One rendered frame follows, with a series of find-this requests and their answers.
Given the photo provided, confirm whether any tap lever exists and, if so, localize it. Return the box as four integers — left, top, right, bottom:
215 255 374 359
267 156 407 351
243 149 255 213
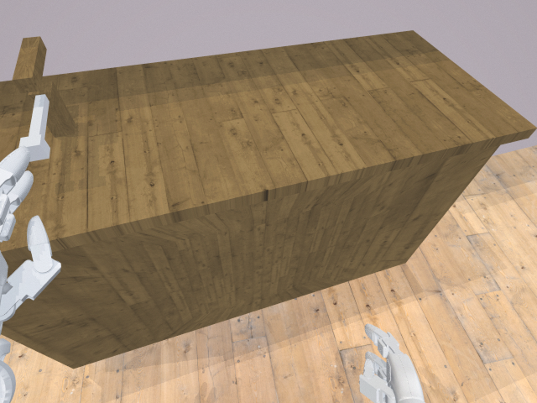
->
19 94 50 162

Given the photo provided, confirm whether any robot right hand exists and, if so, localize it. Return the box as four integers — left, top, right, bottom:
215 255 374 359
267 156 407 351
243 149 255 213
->
359 324 425 403

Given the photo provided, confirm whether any robot left hand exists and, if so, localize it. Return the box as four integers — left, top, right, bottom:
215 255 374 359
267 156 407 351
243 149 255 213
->
0 146 61 335

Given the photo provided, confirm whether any counter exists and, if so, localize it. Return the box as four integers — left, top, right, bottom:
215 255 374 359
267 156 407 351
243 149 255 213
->
0 30 537 369

